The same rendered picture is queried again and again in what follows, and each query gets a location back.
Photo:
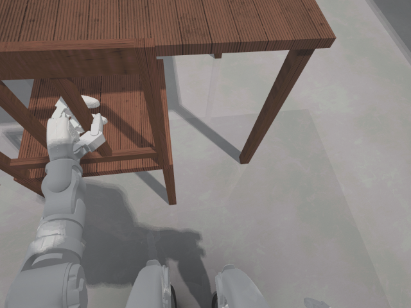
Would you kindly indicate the left robot upper arm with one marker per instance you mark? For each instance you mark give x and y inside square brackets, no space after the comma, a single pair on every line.
[57,286]

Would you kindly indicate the robot left hand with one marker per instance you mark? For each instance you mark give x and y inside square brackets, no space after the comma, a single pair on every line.
[62,133]

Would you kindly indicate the robot right shin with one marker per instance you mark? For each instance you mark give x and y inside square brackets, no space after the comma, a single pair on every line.
[226,267]

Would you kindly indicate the robot left thigh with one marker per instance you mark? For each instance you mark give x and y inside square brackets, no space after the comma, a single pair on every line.
[152,285]

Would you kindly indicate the chair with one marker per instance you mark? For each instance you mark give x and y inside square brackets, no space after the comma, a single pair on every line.
[127,79]

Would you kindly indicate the robot left forearm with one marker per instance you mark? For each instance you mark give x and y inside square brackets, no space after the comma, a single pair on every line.
[59,234]

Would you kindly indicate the table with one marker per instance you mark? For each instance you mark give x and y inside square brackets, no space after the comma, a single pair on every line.
[185,27]

